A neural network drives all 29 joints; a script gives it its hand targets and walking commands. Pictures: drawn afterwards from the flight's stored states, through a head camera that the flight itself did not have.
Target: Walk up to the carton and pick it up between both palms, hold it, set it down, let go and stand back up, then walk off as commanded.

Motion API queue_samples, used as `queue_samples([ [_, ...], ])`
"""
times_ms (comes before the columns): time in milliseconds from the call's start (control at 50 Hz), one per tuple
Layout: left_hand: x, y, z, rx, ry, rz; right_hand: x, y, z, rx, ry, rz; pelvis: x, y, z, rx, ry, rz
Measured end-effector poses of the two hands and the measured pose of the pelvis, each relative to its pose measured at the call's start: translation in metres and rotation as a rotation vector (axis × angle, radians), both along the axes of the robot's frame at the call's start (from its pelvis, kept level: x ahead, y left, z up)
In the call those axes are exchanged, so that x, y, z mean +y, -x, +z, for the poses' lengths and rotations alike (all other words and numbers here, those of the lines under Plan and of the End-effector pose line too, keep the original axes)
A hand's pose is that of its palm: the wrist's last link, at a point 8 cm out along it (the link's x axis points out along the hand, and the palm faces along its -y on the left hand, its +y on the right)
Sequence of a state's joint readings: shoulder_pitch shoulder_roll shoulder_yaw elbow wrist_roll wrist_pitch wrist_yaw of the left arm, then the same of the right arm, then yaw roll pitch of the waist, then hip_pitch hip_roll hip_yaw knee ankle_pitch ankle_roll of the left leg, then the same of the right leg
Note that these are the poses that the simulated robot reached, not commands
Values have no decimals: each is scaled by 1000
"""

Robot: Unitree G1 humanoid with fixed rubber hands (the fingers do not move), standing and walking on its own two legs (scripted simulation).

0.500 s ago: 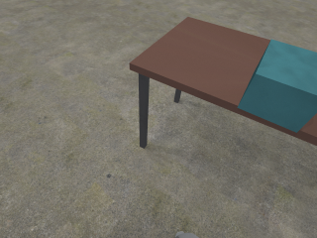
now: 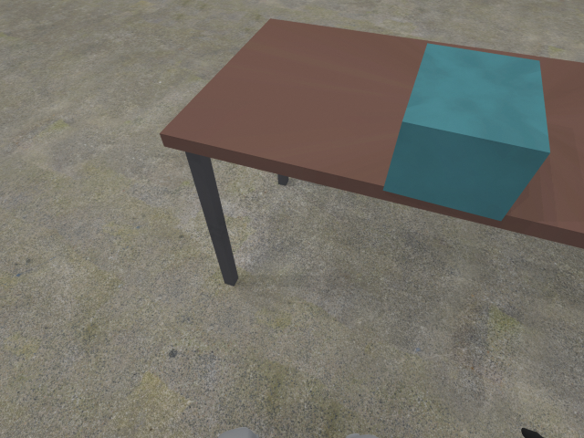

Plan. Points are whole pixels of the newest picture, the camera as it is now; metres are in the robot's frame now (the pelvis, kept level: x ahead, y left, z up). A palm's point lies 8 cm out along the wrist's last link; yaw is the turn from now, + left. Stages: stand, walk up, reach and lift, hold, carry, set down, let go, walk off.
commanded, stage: walk up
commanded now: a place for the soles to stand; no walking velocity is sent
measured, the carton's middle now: (461, 125) +0.65 -0.31 +0.06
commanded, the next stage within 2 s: none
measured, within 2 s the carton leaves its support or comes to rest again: neither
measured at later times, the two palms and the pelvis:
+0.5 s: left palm (123, 400) +0.21 +0.28 -0.10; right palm out of the picture +0.04 -0.33 -0.08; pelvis +0.06 +0.00 +0.00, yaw -13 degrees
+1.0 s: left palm (159, 372) +0.26 +0.24 -0.12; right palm out of the picture +0.05 -0.35 -0.07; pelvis +0.10 -0.02 +0.00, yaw -17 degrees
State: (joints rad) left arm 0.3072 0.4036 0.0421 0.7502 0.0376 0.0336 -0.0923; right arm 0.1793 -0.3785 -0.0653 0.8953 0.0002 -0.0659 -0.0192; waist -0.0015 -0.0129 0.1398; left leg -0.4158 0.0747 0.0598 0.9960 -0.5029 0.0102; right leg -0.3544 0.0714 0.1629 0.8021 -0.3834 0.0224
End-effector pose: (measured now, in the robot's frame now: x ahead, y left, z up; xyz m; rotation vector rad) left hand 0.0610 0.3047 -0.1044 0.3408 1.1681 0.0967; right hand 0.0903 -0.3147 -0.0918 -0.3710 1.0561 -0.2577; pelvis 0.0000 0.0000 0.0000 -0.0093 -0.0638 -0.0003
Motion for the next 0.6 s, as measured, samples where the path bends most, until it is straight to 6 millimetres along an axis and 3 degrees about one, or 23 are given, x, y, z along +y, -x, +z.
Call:
queue_samples([
  [100,12,-19,-19,29,46,-21,14,-1,15,-9,49,-23,21,-12,-1,8,21,-29],
  [220,12,-66,-12,-10,77,-78,13,25,45,35,109,-104,29,-32,15,16,19,-81],
  [300,7,-95,-9,-32,76,-122,10,37,50,58,115,-149,27,-43,18,11,8,-115],
  [480,-23,-145,-1,-40,14,-222,-11,50,15,53,45,-248,2,-62,5,-6,-68,-213],
  [600,-55,-165,1,-81,-26,-243,-37,39,-19,60,-12,-263,-31,-72,-11,-29,-55,-228],
])
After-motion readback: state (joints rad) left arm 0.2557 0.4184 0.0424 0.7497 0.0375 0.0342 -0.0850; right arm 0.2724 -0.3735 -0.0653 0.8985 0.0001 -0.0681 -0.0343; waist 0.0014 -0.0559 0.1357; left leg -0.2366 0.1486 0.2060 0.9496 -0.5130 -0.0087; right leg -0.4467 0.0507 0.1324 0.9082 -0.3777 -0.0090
